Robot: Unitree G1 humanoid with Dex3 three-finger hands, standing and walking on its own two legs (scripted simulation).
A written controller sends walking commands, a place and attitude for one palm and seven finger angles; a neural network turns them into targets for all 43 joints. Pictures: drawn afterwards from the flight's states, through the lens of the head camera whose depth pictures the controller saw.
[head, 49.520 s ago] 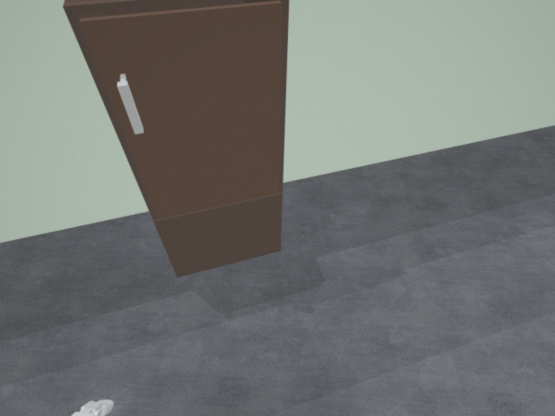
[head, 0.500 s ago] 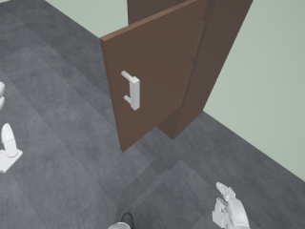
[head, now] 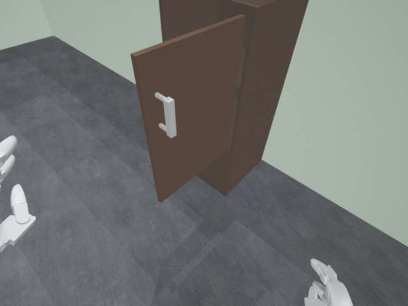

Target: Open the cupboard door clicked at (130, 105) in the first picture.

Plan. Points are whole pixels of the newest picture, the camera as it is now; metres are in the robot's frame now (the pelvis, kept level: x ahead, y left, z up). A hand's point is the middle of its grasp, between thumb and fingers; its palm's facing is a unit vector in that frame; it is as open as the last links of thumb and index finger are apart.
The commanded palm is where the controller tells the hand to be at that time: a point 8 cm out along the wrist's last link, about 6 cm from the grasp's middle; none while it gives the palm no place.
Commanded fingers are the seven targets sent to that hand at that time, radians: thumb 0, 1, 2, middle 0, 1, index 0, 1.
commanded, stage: stop stepping back and stand still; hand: left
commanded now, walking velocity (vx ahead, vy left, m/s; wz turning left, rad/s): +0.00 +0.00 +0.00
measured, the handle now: (165, 115) +0.57 +0.13 +0.06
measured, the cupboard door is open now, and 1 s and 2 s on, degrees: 88 88 88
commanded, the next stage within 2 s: let the arm hang, fingers relaxed in 0.52 s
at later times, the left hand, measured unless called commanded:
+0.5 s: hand out of the picture +0.15 +0.27 +0.17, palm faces +0.38 -0.78 -0.49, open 7.4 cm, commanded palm +0.10 +0.31 +0.18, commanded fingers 0.00 0.90 0.90 -0.20 -0.30 -0.20 -0.30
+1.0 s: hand out of the picture -0.05 +0.17 -0.18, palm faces +0.02 -0.99 -0.13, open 7.3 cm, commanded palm none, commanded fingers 0.00 0.90 0.90 -0.20 -0.30 -0.20 -0.30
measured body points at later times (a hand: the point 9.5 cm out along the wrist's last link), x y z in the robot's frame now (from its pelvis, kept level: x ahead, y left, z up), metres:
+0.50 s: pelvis -0.05 +0.01 +0.01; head -0.04 +0.02 +0.46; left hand +0.12 +0.31 +0.19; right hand +0.11 -0.21 -0.08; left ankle +0.02 +0.11 -0.73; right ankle -0.03 -0.09 -0.73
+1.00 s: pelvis -0.06 +0.00 +0.00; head -0.04 +0.03 +0.45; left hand -0.05 +0.23 -0.17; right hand +0.00 -0.27 -0.13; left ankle +0.02 +0.11 -0.73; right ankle -0.06 -0.11 -0.73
